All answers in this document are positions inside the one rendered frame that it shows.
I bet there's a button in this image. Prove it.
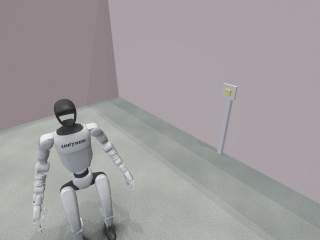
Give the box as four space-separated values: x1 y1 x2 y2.
224 88 232 96

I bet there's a right robot forearm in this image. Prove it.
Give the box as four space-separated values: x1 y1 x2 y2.
32 162 47 206

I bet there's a robot right shin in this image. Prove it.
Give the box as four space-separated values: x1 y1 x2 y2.
71 229 84 240

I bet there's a robot right thigh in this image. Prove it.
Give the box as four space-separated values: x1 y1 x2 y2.
60 180 84 233

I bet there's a right robot hand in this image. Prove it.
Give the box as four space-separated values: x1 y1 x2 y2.
32 204 49 234

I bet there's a robot right upper arm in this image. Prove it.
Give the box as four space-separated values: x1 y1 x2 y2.
37 132 54 173

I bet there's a left robot forearm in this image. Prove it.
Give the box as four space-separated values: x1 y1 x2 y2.
108 141 128 173

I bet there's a robot left upper arm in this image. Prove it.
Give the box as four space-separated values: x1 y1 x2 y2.
86 122 113 153

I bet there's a left robot hand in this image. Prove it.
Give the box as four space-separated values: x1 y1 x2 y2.
122 169 136 192

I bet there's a panel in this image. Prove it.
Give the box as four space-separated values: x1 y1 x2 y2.
217 83 238 155

